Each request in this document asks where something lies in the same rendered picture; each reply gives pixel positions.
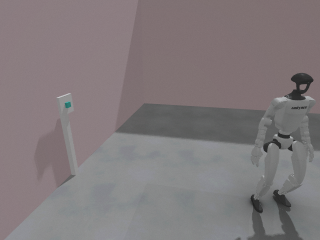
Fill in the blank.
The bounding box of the button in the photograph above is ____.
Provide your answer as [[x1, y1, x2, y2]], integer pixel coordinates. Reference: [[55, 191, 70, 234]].
[[65, 101, 71, 108]]

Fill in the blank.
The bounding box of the left robot upper arm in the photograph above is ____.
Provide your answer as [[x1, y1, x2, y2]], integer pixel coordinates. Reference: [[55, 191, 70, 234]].
[[301, 96, 316, 124]]

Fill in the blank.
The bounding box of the robot right forearm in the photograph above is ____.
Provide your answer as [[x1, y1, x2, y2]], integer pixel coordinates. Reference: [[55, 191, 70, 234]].
[[255, 118, 268, 148]]

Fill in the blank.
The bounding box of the robot left foot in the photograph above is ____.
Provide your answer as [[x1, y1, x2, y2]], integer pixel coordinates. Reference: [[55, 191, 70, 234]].
[[273, 189, 291, 207]]

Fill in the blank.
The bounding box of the right robot upper arm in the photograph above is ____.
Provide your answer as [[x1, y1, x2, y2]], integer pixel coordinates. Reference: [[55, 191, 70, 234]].
[[263, 97, 287, 127]]

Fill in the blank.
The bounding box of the right robot hand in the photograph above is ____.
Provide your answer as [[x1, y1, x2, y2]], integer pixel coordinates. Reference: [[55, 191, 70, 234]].
[[250, 146, 263, 167]]

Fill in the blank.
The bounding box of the robot left forearm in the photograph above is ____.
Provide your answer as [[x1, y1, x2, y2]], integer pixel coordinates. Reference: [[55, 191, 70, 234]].
[[299, 121, 311, 144]]

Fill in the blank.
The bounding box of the robot right shin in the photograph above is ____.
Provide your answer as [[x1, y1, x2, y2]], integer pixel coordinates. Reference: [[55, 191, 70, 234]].
[[254, 175, 271, 200]]

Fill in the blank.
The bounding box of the panel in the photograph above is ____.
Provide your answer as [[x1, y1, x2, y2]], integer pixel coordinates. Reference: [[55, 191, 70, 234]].
[[56, 93, 79, 176]]

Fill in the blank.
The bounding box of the left robot hand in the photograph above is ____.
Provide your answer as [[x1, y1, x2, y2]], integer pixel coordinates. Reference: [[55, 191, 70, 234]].
[[303, 143, 314, 163]]

